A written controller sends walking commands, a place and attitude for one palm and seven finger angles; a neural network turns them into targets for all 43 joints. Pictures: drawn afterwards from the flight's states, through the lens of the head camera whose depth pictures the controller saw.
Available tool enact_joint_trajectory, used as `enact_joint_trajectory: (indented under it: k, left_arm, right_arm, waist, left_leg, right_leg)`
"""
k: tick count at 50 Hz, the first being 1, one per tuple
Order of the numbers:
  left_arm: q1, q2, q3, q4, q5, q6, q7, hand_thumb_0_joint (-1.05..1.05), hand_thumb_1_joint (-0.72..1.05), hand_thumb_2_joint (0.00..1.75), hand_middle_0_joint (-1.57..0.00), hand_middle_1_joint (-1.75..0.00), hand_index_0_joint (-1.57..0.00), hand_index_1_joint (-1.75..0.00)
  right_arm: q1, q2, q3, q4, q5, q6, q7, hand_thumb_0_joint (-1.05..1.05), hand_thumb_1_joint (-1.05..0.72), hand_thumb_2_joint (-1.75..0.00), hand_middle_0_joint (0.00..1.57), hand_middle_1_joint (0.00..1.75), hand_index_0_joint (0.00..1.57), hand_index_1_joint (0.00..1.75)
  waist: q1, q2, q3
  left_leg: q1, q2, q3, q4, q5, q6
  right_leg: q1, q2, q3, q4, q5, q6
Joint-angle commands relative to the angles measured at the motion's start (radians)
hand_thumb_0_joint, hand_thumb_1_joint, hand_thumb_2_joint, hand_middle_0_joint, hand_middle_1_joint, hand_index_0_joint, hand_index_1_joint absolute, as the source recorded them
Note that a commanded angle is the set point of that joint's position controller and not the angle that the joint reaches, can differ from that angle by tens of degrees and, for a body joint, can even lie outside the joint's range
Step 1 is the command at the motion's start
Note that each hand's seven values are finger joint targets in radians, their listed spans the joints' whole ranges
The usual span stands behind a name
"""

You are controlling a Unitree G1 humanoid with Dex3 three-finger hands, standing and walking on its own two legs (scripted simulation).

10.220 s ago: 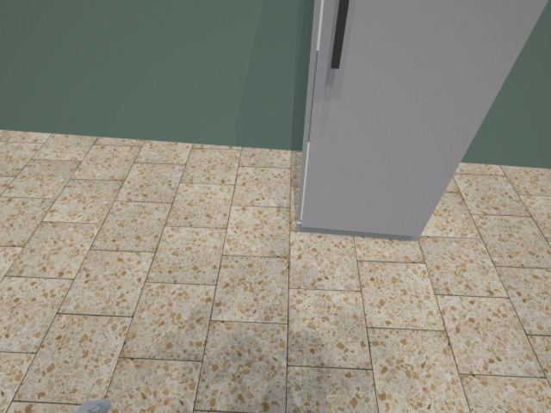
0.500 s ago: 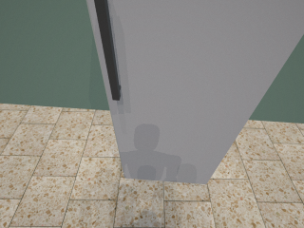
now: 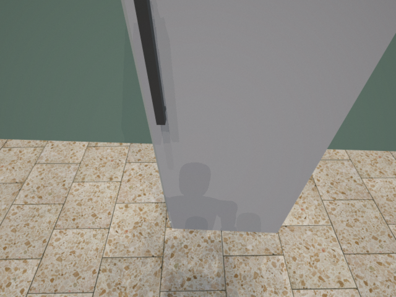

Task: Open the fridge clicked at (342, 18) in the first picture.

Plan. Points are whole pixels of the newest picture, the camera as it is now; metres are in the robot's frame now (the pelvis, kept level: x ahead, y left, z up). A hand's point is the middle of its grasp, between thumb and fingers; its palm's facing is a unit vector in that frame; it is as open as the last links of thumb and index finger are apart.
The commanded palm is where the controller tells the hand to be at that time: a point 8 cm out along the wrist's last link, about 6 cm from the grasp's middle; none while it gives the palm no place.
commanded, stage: come to a stop and stand still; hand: left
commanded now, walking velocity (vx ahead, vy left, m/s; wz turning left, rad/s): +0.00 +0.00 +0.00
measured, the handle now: (154, 60) +0.51 +0.13 +0.23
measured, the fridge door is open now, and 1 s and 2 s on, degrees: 0 0 0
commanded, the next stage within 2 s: look again from close up in 0.94 s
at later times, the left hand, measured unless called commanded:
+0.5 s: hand out of the picture +0.00 +0.17 -0.16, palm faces -0.02 -0.97 -0.23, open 7.4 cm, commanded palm none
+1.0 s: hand out of the picture +0.04 +0.16 -0.16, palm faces +0.00 -0.97 -0.22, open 7.4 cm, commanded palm none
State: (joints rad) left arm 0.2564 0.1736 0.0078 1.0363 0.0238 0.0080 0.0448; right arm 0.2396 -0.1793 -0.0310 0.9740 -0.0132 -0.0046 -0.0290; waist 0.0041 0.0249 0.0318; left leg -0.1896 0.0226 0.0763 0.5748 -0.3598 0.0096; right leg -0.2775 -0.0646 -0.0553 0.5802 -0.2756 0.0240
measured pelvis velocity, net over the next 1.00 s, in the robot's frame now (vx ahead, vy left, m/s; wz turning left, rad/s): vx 0.02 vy -0.02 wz -0.01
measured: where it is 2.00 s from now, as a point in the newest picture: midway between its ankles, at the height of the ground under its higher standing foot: outside the picture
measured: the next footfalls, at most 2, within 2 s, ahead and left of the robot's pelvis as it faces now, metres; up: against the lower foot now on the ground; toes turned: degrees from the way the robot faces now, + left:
none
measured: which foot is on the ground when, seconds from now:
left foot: down 0.00-1.00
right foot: down 0.00-1.00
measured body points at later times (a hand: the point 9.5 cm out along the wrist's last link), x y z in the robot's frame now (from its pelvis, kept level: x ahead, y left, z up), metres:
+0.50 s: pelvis +0.00 -0.01 +0.01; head +0.01 -0.03 +0.46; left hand +0.01 +0.22 -0.14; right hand -0.03 -0.23 -0.16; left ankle -0.03 +0.11 -0.73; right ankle +0.02 -0.14 -0.73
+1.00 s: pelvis +0.02 -0.02 +0.01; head +0.03 -0.03 +0.46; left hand +0.04 +0.21 -0.14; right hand +0.02 -0.25 -0.16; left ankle -0.03 +0.11 -0.73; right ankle +0.02 -0.14 -0.73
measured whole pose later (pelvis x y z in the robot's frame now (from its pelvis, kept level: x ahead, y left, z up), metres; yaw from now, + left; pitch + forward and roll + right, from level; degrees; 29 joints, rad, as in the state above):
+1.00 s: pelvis +0.02 -0.02 +0.01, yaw +0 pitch -1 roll +1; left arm 0.24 0.16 0.00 1.11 0.02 -0.01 0.03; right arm 0.26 -0.16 0.00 1.11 -0.02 -0.02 -0.03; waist 0.01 0.02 0.04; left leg -0.12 0.04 0.08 0.44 -0.31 -0.03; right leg -0.23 -0.04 -0.06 0.50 -0.26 0.00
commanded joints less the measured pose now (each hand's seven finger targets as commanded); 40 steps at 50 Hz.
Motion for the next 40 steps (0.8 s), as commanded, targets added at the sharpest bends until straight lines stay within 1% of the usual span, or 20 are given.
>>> enact_joint_trajectory:
  k: [1,3,4,6,8,11,12,14,16,17,20,24,25,28,30,32,33,34,38,40]
  left_arm:
    - [0.021,0.099,0.007,-0.053,-0.005,-0.01,-0.011,0.0,0.9,0.9,-0.2,-0.3,-0.2,-0.3]
    - [0.014,0.11,0.007,-0.058,-0.004,-0.008,-0.015,0.0,0.9,0.9,-0.2,-0.3,-0.2,-0.3]
    - [0.014,0.115,0.007,-0.059,-0.003,-0.011,-0.017,0.0,0.9,0.9,-0.2,-0.3,-0.2,-0.3]
    - [0.02,0.124,0.006,-0.058,-0.004,-0.01,-0.019,0.0,0.9,0.9,-0.2,-0.3,-0.2,-0.3]
    - [0.024,0.126,0.006,-0.056,-0.005,-0.013,-0.02,0.0,0.9,0.9,-0.2,-0.3,-0.2,-0.3]
    - [0.023,0.133,0.006,-0.05,-0.007,-0.019,-0.02,0.0,0.9,0.9,-0.2,-0.3,-0.2,-0.3]
    - [0.021,0.134,0.006,-0.048,-0.007,-0.02,-0.02,0.0,0.9,0.9,-0.2,-0.3,-0.2,-0.3]
    - [0.025,0.135,0.004,-0.037,-0.008,-0.025,-0.02,0.0,0.9,0.9,-0.2,-0.3,-0.2,-0.3]
    - [0.023,0.134,0.003,-0.028,-0.009,-0.027,-0.019,0.0,0.9,0.9,-0.2,-0.3,-0.2,-0.3]
    - [0.027,0.131,0.004,-0.022,-0.01,-0.029,-0.019,0.0,0.9,0.9,-0.2,-0.3,-0.2,-0.3]
    - [0.033,0.127,0.003,-0.006,-0.01,-0.031,-0.017,0.0,0.9,0.9,-0.2,-0.3,-0.2,-0.3]
    - [0.045,0.12,0.002,0.016,-0.011,-0.035,-0.015,0.0,0.9,0.9,-0.2,-0.3,-0.2,-0.3]
    - [0.044,0.117,0.004,0.019,-0.011,-0.036,-0.014,0.0,0.9,0.9,-0.2,-0.3,-0.2,-0.3]
    - [0.047,0.109,0.003,0.033,-0.012,-0.035,-0.013,0.0,0.9,0.9,-0.2,-0.3,-0.2,-0.3]
    - [0.05,0.106,0.004,0.04,-0.011,-0.037,-0.012,0.0,0.9,0.9,-0.2,-0.3,-0.2,-0.3]
    - [0.048,0.105,0.005,0.045,-0.012,-0.037,-0.012,0.0,0.9,0.9,-0.2,-0.3,-0.2,-0.3]
    - [0.05,0.105,0.005,0.046,-0.012,-0.037,-0.012,0.0,0.9,0.9,-0.2,-0.3,-0.2,-0.3]
    - [0.052,0.104,0.006,0.049,-0.01,-0.039,-0.012,0.0,0.9,0.9,-0.2,-0.3,-0.2,-0.3]
    - [0.043,0.105,0.008,0.049,-0.011,-0.038,-0.012,0.0,0.9,0.9,-0.2,-0.3,-0.2,-0.3]
    - [0.041,0.107,0.01,0.047,-0.009,-0.04,-0.011,0.0,0.9,0.9,-0.2,-0.3,-0.2,-0.3]
  right_arm:
    - [0.04,-0.106,-0.003,-0.064,-0.005,-0.015,0.008,0.0,-0.9,-0.9,0.2,0.3,0.2,0.3]
    - [0.047,-0.119,-0.001,-0.063,-0.008,-0.013,0.012,0.0,-0.9,-0.9,0.2,0.3,0.2,0.3]
    - [0.049,-0.117,0.0,-0.06,-0.01,-0.017,0.013,0.0,-0.9,-0.9,0.2,0.3,0.2,0.3]
    - [0.049,-0.128,0.003,-0.056,-0.01,-0.017,0.014,0.0,-0.9,-0.9,0.2,0.3,0.2,0.3]
    - [0.059,-0.132,0.006,-0.048,-0.01,-0.018,0.016,0.0,-0.9,-0.9,0.2,0.3,0.2,0.3]
    - [0.072,-0.129,0.012,-0.029,-0.008,-0.023,0.015,0.0,-0.9,-0.9,0.2,0.3,0.2,0.3]
    - [0.076,-0.125,0.014,-0.022,-0.007,-0.023,0.015,0.0,-0.9,-0.9,0.2,0.3,0.2,0.3]
    - [0.091,-0.115,0.018,-0.003,-0.006,-0.024,0.014,0.0,-0.9,-0.9,0.2,0.3,0.2,0.3]
    - [0.103,-0.11,0.02,0.016,-0.004,-0.024,0.013,0.0,-0.9,-0.9,0.2,0.3,0.2,0.3]
    - [0.108,-0.108,0.022,0.026,-0.004,-0.026,0.013,0.0,-0.9,-0.9,0.2,0.3,0.2,0.3]
    - [0.117,-0.097,0.025,0.051,-0.002,-0.025,0.011,0.0,-0.9,-0.9,0.2,0.3,0.2,0.3]
    - [0.133,-0.08,0.026,0.08,-0.001,-0.027,0.007,0.0,-0.9,-0.9,0.2,0.3,0.2,0.3]
    - [0.132,-0.079,0.026,0.087,-0.001,-0.028,0.007,0.0,-0.9,-0.9,0.2,0.3,0.2,0.3]
    - [0.137,-0.068,0.026,0.103,0.0,-0.026,0.004,0.0,-0.9,-0.9,0.2,0.3,0.2,0.3]
    - [0.137,-0.066,0.025,0.111,0.0,-0.027,0.002,0.0,-0.9,-0.9,0.2,0.3,0.2,0.3]
    - [0.136,-0.061,0.025,0.117,0.0,-0.028,0.001,0.0,-0.9,-0.9,0.2,0.3,0.2,0.3]
    - [0.135,-0.06,0.024,0.116,0.0,-0.028,0.0,0.0,-0.9,-0.9,0.2,0.3,0.2,0.3]
    - [0.133,-0.057,0.022,0.119,0.0,-0.028,-0.001,0.0,-0.9,-0.9,0.2,0.3,0.2,0.3]
    - [0.129,-0.061,0.022,0.122,-0.001,-0.027,-0.003,0.0,-0.9,-0.9,0.2,0.3,0.2,0.3]
    - [0.122,-0.063,0.019,0.122,-0.001,-0.028,-0.003,0.0,-0.9,-0.9,0.2,0.3,0.2,0.3]
  waist:
    - [0.003,-0.009,0.083]
    - [0.0,-0.014,0.106]
    - [0.0,0.01,0.098]
    - [0.003,0.017,0.095]
    - [0.002,-0.028,0.075]
    - [0.002,-0.026,0.054]
    - [0.0,-0.032,0.058]
    - [-0.003,-0.053,0.033]
    - [-0.007,-0.059,0.038]
    - [-0.006,-0.054,0.025]
    - [-0.005,-0.049,0.041]
    - [-0.004,-0.053,0.016]
    - [-0.005,-0.047,0.023]
    - [-0.005,-0.031,0.026]
    - [-0.004,-0.03,0.025]
    - [-0.003,-0.024,0.022]
    - [-0.004,-0.032,0.014]
    - [-0.003,-0.033,0.014]
    - [-0.005,-0.033,0.013]
    - [-0.004,-0.032,0.014]
  left_leg:
    - [-0.133,0.102,-0.137,-0.246,0.057,0.039]
    - [-0.155,0.091,-0.14,-0.287,-0.071,0.037]
    - [-0.149,0.089,-0.142,-0.299,-0.053,0.038]
    - [-0.158,0.088,-0.141,-0.315,-0.098,0.036]
    - [-0.143,0.084,-0.134,-0.311,-0.087,0.036]
    - [-0.113,0.079,-0.123,-0.296,-0.024,0.034]
    - [-0.106,0.077,-0.118,-0.29,-0.004,0.033]
    - [-0.067,0.073,-0.103,-0.268,0.056,0.031]
    - [-0.057,0.071,-0.092,-0.255,0.079,0.026]
    - [-0.046,0.072,-0.087,-0.249,0.101,0.026]
    - [-0.05,0.072,-0.082,-0.24,0.117,0.022]
    - [-0.029,0.074,-0.074,-0.224,0.158,0.019]
    - [-0.03,0.074,-0.069,-0.219,0.167,0.016]
    - [-0.023,0.075,-0.064,-0.221,0.163,0.013]
    - [-0.021,0.077,-0.062,-0.213,0.186,0.012]
    - [-0.017,0.078,-0.061,-0.212,0.193,0.011]
    - [-0.01,0.08,-0.058,-0.21,0.192,0.01]
    - [-0.003,0.08,-0.057,-0.204,0.212,0.011]
    - [0.001,0.083,-0.056,-0.206,0.222,0.008]
    - [0.006,0.084,-0.054,-0.201,0.244,0.007]
  right_leg:
    - [0.024,-0.015,0.056,-0.114,-0.002,-0.046]
    - [0.007,-0.015,0.068,-0.134,-0.054,-0.047]
    - [0.018,-0.016,0.065,-0.129,-0.027,-0.049]
    - [0.024,-0.016,0.069,-0.133,-0.038,-0.047]
    - [0.028,-0.022,0.078,-0.145,-0.041,-0.046]
    - [0.038,-0.036,0.084,-0.156,-0.021,-0.048]
    - [0.033,-0.037,0.09,-0.159,-0.015,-0.049]
    - [0.04,-0.047,0.092,-0.166,0.011,-0.052]
    - [0.034,-0.052,0.097,-0.171,0.016,-0.054]
    - [0.04,-0.053,0.097,-0.168,0.037,-0.054]
    - [0.044,-0.055,0.096,-0.167,0.056,-0.058]
    - [0.07,-0.06,0.094,-0.159,0.124,-0.062]
    - [0.068,-0.061,0.09,-0.154,0.142,-0.062]
    - [0.064,-0.059,0.095,-0.157,0.139,-0.064]
    - [0.074,-0.059,0.093,-0.153,0.18,-0.064]
    - [0.08,-0.06,0.091,-0.15,0.195,-0.066]
    - [0.08,-0.059,0.094,-0.152,0.197,-0.066]
    - [0.086,-0.061,0.091,-0.15,0.232,-0.067]
    - [0.088,-0.059,0.088,-0.147,0.246,-0.067]
    - [0.093,-0.059,0.085,-0.143,0.279,-0.066]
